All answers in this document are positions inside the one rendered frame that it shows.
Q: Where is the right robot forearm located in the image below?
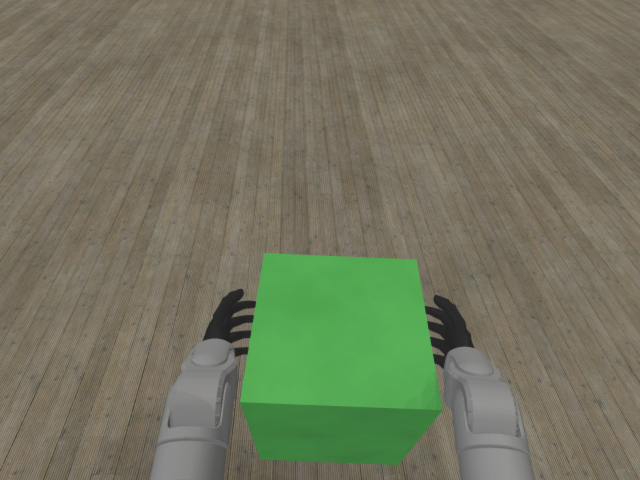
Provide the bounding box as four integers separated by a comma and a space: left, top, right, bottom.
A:
443, 347, 535, 480

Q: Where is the right robot hand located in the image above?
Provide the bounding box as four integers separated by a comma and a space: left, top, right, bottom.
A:
425, 295, 474, 369

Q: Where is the carton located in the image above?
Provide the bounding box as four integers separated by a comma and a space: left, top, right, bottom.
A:
240, 253, 443, 465

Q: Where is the left robot hand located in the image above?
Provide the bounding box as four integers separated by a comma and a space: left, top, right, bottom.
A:
203, 289, 256, 357

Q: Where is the left robot forearm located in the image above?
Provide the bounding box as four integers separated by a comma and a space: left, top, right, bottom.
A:
150, 338, 238, 480

